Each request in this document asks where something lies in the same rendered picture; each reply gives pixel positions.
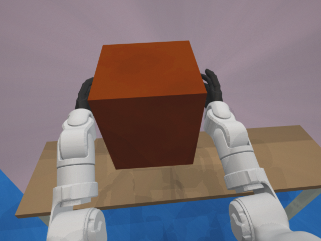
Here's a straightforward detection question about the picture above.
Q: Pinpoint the left robot forearm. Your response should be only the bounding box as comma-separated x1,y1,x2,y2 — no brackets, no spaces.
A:
46,108,98,241

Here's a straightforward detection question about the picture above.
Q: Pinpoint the robot left hand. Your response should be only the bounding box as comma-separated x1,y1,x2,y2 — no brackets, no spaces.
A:
75,77,94,112

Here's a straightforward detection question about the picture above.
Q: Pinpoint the robot right upper arm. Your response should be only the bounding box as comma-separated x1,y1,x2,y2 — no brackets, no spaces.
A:
229,192,321,241

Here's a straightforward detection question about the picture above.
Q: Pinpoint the carton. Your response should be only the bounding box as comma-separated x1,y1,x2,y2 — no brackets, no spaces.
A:
87,41,207,170

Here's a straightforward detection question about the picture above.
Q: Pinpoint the table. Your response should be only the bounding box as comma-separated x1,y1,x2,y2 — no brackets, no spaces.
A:
15,125,321,227

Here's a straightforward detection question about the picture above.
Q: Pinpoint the robot left upper arm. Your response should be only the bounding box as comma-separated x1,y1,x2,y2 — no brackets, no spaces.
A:
47,207,107,241

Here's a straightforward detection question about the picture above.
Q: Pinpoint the robot right hand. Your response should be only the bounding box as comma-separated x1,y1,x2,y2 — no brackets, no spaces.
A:
201,69,223,108

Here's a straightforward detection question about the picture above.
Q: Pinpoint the right robot forearm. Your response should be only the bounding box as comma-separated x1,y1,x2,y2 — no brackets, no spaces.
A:
203,101,289,226

